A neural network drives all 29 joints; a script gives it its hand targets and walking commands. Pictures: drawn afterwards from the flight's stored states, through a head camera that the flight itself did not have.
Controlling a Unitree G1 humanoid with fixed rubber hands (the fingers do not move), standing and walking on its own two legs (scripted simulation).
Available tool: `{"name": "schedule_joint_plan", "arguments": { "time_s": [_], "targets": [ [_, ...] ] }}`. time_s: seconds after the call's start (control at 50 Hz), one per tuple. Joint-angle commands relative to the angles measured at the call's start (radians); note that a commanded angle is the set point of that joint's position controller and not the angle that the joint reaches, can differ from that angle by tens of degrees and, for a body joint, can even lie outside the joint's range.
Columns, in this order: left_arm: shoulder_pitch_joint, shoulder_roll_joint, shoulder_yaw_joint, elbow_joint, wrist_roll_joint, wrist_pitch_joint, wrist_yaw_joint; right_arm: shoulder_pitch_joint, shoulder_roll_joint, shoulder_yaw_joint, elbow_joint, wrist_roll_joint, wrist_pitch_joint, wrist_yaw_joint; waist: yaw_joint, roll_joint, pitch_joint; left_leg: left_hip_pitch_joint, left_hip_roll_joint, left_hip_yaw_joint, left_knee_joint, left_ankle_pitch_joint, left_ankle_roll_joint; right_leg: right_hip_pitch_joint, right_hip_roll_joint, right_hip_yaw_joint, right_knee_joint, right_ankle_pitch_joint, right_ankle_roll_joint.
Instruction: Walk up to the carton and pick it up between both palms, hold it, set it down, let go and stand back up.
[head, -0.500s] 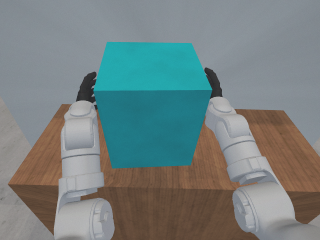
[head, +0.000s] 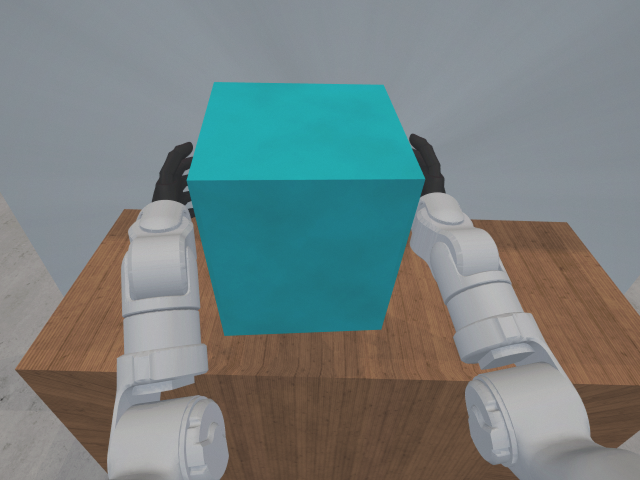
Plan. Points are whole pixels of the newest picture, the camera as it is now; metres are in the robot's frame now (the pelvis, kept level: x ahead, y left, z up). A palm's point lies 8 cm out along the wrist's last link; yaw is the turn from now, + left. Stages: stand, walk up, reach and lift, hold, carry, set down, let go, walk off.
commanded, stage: hold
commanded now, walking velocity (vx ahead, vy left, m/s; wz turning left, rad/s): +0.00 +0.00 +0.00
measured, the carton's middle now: (302, 212) +0.40 +0.00 +0.18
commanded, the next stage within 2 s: set down in 0.40 s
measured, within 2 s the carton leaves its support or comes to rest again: neither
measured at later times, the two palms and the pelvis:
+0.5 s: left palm (172, 207) +0.37 +0.15 +0.22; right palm (427, 199) +0.37 -0.15 +0.21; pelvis +0.00 +0.00 +0.00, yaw +1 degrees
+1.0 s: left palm (193, 233) +0.39 +0.14 +0.16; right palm (420, 231) +0.38 -0.16 +0.15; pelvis +0.01 +0.00 +0.00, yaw +2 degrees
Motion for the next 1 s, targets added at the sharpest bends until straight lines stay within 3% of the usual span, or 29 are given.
{"name": "schedule_joint_plan", "arguments": {
  "time_s": [0.0, 0.06, 0.12, 0.24, 0.28, 0.32, 0.38, 0.42, 0.46, 0.54, 0.66, 0.76, 0.8, 0.84, 0.9, 0.98],
  "targets": [
    [-0.72, -0.583, -0.481, -0.103, -0.183, -0.078, -0.116, -0.803, 0.681, 0.352, -0.323, 0.1, -0.062, 0.11, 0.005, 0.029, -0.379, 0.027, -0.081, 0.035, -0.027, 0.263, -0.016, 0.162, 0.085, 0.007, 0.003, 0.161, 0.038],
    [-0.698, -0.593, -0.502, -0.106, -0.188, -0.076, -0.117, -0.794, 0.665, 0.362, -0.344, 0.116, -0.061, 0.1, -0.014, 0.054, -0.402, 0.059, -0.083, 0.03, -0.003, 0.318, -0.032, 0.174, 0.088, 0.008, 0.006, 0.212, 0.038],
    [-0.714, -0.589, -0.502, -0.122, -0.188, -0.08, -0.113, -0.8, 0.67, 0.364, -0.342, 0.113, -0.061, 0.103, -0.004, 0.05, -0.392, 0.047, -0.081, 0.03, -0.011, 0.303, -0.031, 0.162, 0.09, 0.002, 0.007, 0.178, 0.037],
    [-0.718, -0.604, -0.525, -0.131, -0.201, -0.085, -0.108, -0.792, 0.67, 0.36, -0.363, 0.109, -0.062, 0.105, -0.019, 0.054, -0.408, 0.057, -0.081, 0.026, -0.01, 0.298, -0.034, 0.156, 0.089, 0.004, 0.006, 0.179, 0.037],
    [-0.726, -0.587, -0.503, -0.12, -0.19, -0.084, -0.107, -0.793, 0.681, 0.364, -0.339, 0.102, -0.056, 0.107, -0.002, 0.035, -0.377, 0.039, -0.081, 0.03, -0.02, 0.27, -0.022, 0.151, 0.087, 0.003, 0.004, 0.153, 0.039],
    [-0.719, -0.59, -0.505, -0.114, -0.184, -0.081, -0.11, -0.781, 0.668, 0.353, -0.322, 0.1, -0.056, 0.108, -0.01, 0.049, -0.371, 0.041, -0.077, 0.03, -0.025, 0.271, -0.027, 0.149, 0.087, 0.005, 0.004, 0.153, 0.035],
    [-0.721, -0.592, -0.486, -0.096, -0.178, -0.076, -0.111, -0.8, 0.67, 0.345, -0.309, 0.093, -0.057, 0.113, 0.004, 0.052, -0.362, 0.023, -0.077, 0.033, -0.035, 0.235, -0.02, 0.143, 0.085, 0.006, 0.0, 0.109, 0.03],
    [-0.758, -0.607, -0.541, -0.138, -0.216, -0.098, -0.116, -0.841, 0.677, 0.342, -0.366, 0.101, -0.08, 0.118, -0.023, 0.038, -0.431, 0.072, -0.083, 0.021, -0.014, 0.286, -0.023, 0.154, 0.086, -0.011, 0.007, 0.194, 0.045],
    [-0.779, -0.616, -0.557, -0.146, -0.223, -0.124, -0.112, -0.856, 0.673, 0.347, -0.388, 0.093, -0.102, 0.12, -0.03, 0.04, -0.467, 0.113, -0.087, 0.016, 0.001, 0.326, -0.032, 0.156, 0.089, -0.016, 0.009, 0.232, 0.05],
    [-0.743, -0.575, -0.431, -0.018, -0.136, -0.175, -0.131, -0.809, 0.626, 0.239, -0.23, -0.016, -0.173, 0.152, -0.002, 0.029, -0.34, 0.074, -0.076, 0.034, -0.062, 0.178, -0.004, 0.111, 0.069, -0.033, -0.016, 0.078, 0.038],
    [-0.616, -0.5, -0.291, 0.128, -0.043, -0.257, -0.173, -0.712, 0.531, 0.067, -0.086, -0.195, -0.363, 0.209, 0.009, 0.015, -0.235, 0.053, -0.064, 0.075, -0.113, 0.103, 0.015, 0.148, 0.049, -0.068, -0.039, 0.006, 0.027],
    [-0.545, -0.503, -0.313, 0.131, -0.041, -0.297, -0.167, -0.683, 0.496, 0.074, -0.086, -0.229, -0.465, 0.221, 0.01, 0.0, -0.231, 0.074, -0.062, 0.089, -0.081, 0.223, 0.009, 0.172, 0.048, -0.079, -0.032, 0.106, 0.026],
    [-0.539, -0.521, -0.359, 0.11, -0.065, -0.315, -0.156, -0.707, 0.487, 0.105, -0.144, -0.225, -0.502, 0.215, 0.007, -0.004, -0.299, 0.101, -0.062, 0.087, -0.056, 0.28, 0.001, 0.185, 0.051, -0.084, -0.024, 0.16, 0.029],
    [-0.529, -0.548, -0.427, 0.073, -0.098, -0.336, -0.136, -0.749, 0.487, 0.161, -0.216, -0.203, -0.541, 0.209, 0.002, 0.0, -0.386, 0.149, -0.059, 0.074, -0.007, 0.422, -0.017, 0.209, 0.062, -0.089, -0.003, 0.285, 0.028],
    [-0.568, -0.586, -0.531, -0.013, -0.143, -0.385, -0.101, -0.751, 0.507, 0.236, -0.27, -0.16, -0.561, 0.199, -0.017, 0.035, -0.514, 0.203, -0.061, 0.05, 0.043, 0.554, -0.043, 0.222, 0.066, -0.079, 0.015, 0.406, 0.025],
    [-0.596, -0.598, -0.596, -0.066, -0.164, -0.424, -0.057, -0.692, 0.522, 0.273, -0.24, -0.143, -0.543, 0.205, -0.028, 0.05, -0.535, 0.22, -0.056, 0.024, 0.049, 0.565, -0.054, 0.192, 0.067, -0.069, 0.019, 0.407, 0.022]
  ]
}}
